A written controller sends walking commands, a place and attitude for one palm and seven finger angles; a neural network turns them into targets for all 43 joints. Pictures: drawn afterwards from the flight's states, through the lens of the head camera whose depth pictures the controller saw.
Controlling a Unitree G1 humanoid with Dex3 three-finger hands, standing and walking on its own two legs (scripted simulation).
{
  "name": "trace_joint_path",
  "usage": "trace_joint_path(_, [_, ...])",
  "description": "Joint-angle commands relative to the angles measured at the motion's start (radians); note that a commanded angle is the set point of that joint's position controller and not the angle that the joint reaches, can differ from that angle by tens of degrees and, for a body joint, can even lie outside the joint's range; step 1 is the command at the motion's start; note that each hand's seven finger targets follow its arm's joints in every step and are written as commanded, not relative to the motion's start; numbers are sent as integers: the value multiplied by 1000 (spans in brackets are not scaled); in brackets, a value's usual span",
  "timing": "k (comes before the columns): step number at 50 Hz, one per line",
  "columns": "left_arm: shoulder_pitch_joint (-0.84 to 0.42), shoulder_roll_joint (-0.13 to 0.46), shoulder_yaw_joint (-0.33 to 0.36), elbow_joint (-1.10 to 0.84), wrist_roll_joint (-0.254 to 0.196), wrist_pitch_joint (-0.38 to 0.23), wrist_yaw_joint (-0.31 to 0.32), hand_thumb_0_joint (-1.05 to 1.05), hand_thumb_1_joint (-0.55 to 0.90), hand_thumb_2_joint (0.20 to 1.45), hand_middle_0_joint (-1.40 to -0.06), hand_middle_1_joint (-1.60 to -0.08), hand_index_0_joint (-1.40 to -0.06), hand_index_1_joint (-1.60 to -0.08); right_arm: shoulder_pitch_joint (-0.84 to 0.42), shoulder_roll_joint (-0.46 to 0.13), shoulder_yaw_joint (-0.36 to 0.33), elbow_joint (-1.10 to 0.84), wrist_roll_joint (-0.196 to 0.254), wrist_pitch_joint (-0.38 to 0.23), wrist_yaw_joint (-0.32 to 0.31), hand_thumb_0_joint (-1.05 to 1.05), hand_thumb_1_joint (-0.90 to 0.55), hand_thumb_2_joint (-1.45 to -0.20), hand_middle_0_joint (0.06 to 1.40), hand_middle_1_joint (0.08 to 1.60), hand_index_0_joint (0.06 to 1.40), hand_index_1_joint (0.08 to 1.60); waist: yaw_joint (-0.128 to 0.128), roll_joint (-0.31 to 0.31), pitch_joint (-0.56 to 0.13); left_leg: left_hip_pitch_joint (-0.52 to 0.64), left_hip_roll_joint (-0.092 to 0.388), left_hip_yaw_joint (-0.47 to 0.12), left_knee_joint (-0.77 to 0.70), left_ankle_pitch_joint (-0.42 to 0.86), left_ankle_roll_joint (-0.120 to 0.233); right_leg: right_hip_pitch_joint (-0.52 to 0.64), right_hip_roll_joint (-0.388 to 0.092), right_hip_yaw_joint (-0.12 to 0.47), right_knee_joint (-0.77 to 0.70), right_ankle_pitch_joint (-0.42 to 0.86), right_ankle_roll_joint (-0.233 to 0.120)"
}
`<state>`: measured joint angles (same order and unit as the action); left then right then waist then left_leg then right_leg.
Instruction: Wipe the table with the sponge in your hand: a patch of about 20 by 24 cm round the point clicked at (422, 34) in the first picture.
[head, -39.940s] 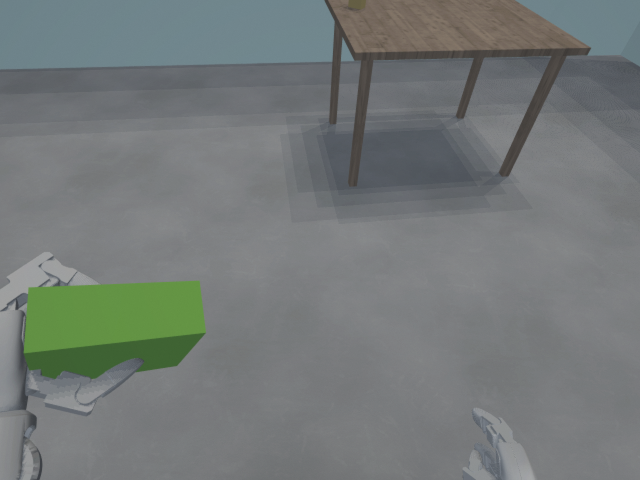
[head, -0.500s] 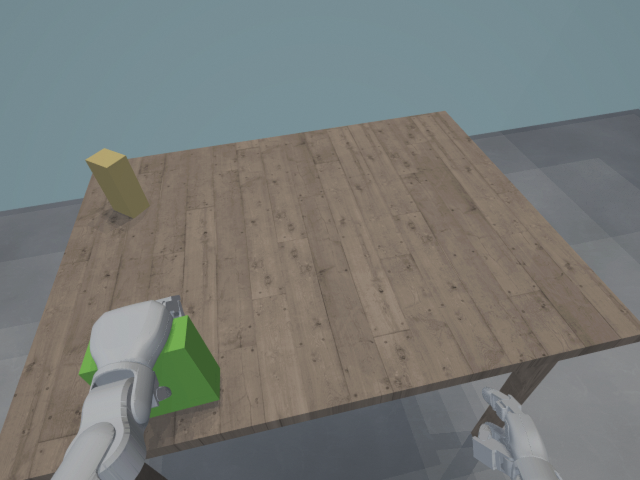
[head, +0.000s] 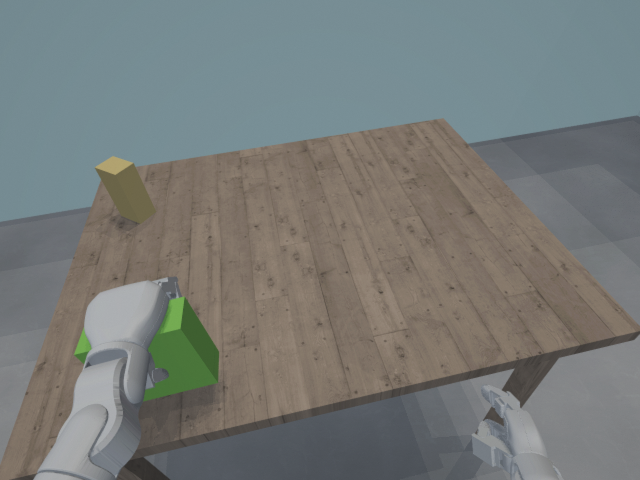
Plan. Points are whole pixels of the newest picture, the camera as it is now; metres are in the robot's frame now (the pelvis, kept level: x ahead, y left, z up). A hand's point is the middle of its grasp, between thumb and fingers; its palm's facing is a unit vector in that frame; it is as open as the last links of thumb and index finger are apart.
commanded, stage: lift the sponge slowly off the table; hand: left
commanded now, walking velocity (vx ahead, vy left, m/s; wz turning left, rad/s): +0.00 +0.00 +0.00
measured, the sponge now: (162, 361) +0.24 +0.27 +0.00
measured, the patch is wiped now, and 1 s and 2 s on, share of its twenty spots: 1.00 1.00 1.00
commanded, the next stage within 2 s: bring the sponge back beside the body in 0.80 s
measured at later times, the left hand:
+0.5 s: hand (138, 322) +0.25 +0.27 +0.09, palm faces +0.04 -0.10 -0.99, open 9.6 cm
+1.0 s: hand (136, 314) +0.25 +0.27 +0.10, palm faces +0.04 -0.10 -0.99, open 9.6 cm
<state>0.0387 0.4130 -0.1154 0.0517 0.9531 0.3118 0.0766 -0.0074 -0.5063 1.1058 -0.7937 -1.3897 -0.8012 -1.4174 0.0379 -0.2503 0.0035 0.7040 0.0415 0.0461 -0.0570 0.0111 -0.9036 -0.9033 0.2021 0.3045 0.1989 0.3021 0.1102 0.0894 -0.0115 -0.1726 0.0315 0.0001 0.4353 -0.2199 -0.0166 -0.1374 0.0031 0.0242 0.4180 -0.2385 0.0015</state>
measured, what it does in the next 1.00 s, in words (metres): stands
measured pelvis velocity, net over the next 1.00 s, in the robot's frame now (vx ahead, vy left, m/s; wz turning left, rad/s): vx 0.00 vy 0.00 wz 0.00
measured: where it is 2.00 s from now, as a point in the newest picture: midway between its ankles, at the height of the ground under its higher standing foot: outside the picture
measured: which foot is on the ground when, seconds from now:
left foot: down 0.00-1.00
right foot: down 0.00-1.00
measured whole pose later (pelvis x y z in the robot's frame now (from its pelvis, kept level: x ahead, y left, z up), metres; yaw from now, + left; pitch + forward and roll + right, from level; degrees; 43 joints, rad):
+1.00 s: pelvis +0.00 +0.00 +0.00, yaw +0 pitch -3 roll +0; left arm 0.02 0.48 -0.08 -0.10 0.91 0.35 -0.04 -0.01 -0.51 1.10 -0.79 -1.39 -0.80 -1.42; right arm 0.02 -0.27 0.03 0.69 0.04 0.06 -0.06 0.01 -0.90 -0.90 0.20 0.30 0.19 0.30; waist 0.11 0.10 0.01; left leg -0.14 0.03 0.00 0.39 -0.19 -0.02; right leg -0.10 0.00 0.02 0.38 -0.22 0.00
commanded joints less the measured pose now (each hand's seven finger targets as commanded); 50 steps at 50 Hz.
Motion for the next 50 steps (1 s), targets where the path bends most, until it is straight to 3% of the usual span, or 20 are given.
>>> trace_joint_path(1, [-291,205,124,-218,24,3,30,0,100,1300,-1200,-1600,-1200,-1600,-224,-106,-26,-170,0,-58,-9,0,-900,-900,200,300,200,300,7,-51,-176,115,-47,-17,-43,199,54,-10,28,9,-86,162,-67])
trace_joint_path(3, [-279,220,132,-265,17,3,21,0,100,1300,-1200,-1600,-1200,-1600,-231,-106,-25,-183,-2,-60,-9,0,-900,-900,200,300,200,300,10,-23,-191,123,-49,-21,-52,196,53,10,30,27,-89,155,-70])
trace_joint_path(7, [-271,214,125,-280,17,-1,5,0,100,1300,-1200,-1600,-1200,-1600,-231,-104,-25,-182,-2,-56,-8,0,-900,-900,200,300,200,300,9,-46,-195,127,-46,-18,-48,226,55,19,23,15,-83,199,-66])
trace_joint_path(8, [-260,259,171,-296,13,-2,5,0,100,1300,-1200,-1600,-1200,-1600,-234,-109,-26,-183,-4,-57,-8,0,-900,-900,200,300,200,300,13,-39,-197,129,-47,-25,-53,215,54,28,30,38,-93,178,-72])
trace_joint_path(11, [-265,228,143,-279,15,3,-3,0,100,1300,-1200,-1600,-1200,-1600,-237,-107,-20,-177,-3,-53,-8,0,-900,-900,200,300,200,300,13,-42,-172,126,-45,-24,-56,226,53,15,26,17,-94,192,-69])
trace_joint_path(13, [-270,257,164,-312,12,9,-5,0,100,1300,-1200,-1600,-1200,-1600,-246,-109,-18,-182,-2,-52,-7,0,-900,-900,200,300,200,300,12,-23,-172,127,-44,-32,-67,211,50,21,31,37,-99,163,-73])
trace_joint_path(15, [-306,219,121,-331,12,7,-9,0,100,1300,-1200,-1600,-1200,-1600,-247,-99,-16,-185,1,-59,-8,0,-900,-900,200,300,200,300,6,-21,-188,134,-42,-28,-67,222,52,22,26,15,-92,173,-69])
trace_joint_path(18, [-259,262,166,-353,10,16,-12,0,100,1300,-1200,-1600,-1200,-1600,-252,-107,-16,-189,-2,-56,-6,0,-900,-900,200,300,200,300,20,0,-196,136,-43,-35,-74,229,49,48,30,34,-94,182,-75])
trace_joint_path(21, [-275,224,132,-320,9,28,-20,0,100,1300,-1200,-1600,-1200,-1600,-252,-105,-14,-183,0,-53,-6,0,-900,-900,200,300,200,300,16,-45,-175,128,-41,-32,-72,226,52,31,27,10,-97,181,-70])
trace_joint_path(23, [-256,292,193,-330,2,40,-22,0,100,1300,-1200,-1600,-1200,-1600,-261,-114,-13,-186,0,-47,-7,0,-900,-900,200,300,200,300,20,-53,-178,122,-42,-35,-82,199,52,44,29,42,-105,150,-71])
trace_joint_path(25, [-328,270,157,-307,11,50,-30,0,100,1300,-1200,-1600,-1200,-1600,-267,-105,-5,-178,5,-45,-11,0,-900,-900,200,300,200,300,7,-48,-152,110,-42,-29,-83,187,49,18,23,25,-107,132,-67])
trace_joint_path(26, [-318,259,152,-300,6,54,-35,0,100,1300,-1200,-1600,-1200,-1600,-265,-109,-7,-182,4,-43,-11,0,-900,-900,200,300,200,300,16,-41,-163,115,-44,-30,-83,187,52,27,23,16,-109,138,-68])
trace_joint_path(28, [-315,310,193,-354,1,48,-39,0,100,1300,-1200,-1600,-1200,-1600,-271,-112,-7,-192,3,-46,-11,0,-900,-900,200,300,200,300,17,-22,-195,128,-46,-36,-83,193,52,51,26,45,-106,142,-72])
trace_joint_path(30, [-332,271,154,-328,-2,49,-52,0,100,1300,-1200,-1600,-1200,-1600,-270,-103,-2,-187,7,-49,-12,0,-900,-900,200,300,200,300,6,-40,-171,121,-44,-32,-79,201,52,32,21,28,-106,153,-67])
trace_joint_path(33, [-321,312,189,-369,-8,43,-65,0,100,1300,-1200,-1600,-1200,-1600,-272,-112,-4,-194,4,-45,-9,0,-900,-900,200,300,200,300,11,-9,-190,128,-44,-38,-83,199,51,48,25,47,-107,151,-72])
trace_joint_path(36, [-305,265,153,-311,-13,47,-77,0,100,1300,-1200,-1600,-1200,-1600,-262,-110,-3,-189,4,-47,-12,0,-900,-900,200,300,200,300,11,-51,-159,119,-44,-32,-77,194,55,25,20,18,-113,149,-65])
trace_joint_path(38, [-284,315,202,-310,-15,48,-78,0,100,1300,-1200,-1600,-1200,-1600,-260,-116,-5,-190,5,-44,-9,0,-900,-900,200,300,200,300,11,-62,-157,108,-42,-36,-81,179,52,30,24,50,-113,134,-68])
trace_joint_path(46, [-300,278,173,-334,-8,24,-69,0,100,1300,-1200,-1600,-1200,-1600,-251,-110,-7,-194,1,-50,-11,0,-900,-900,200,300,200,300,18,-32,-191,129,-44,-29,-71,212,54,40,20,21,-105,170,-66])
trace_joint_path(48, [-249,347,245,-369,-12,24,-60,0,100,1300,-1200,-1600,-1200,-1600,-256,-115,-10,-199,-3,-50,-7,0,-900,-900,200,300,200,300,27,-31,-197,126,-43,-38,-73,220,51,60,24,52,-100,180,-71])
trace_joint_path(50, [-258,301,204,-371,-11,29,-59,0,100,1300,-1200,-1600,-1200,-1600,-259,-106,-6,-200,1,-48,-3,0,-900,-900,200,300,200,300,21,-39,-193,121,-41,-33,-70,235,49,54,17,36,-93,198,-66])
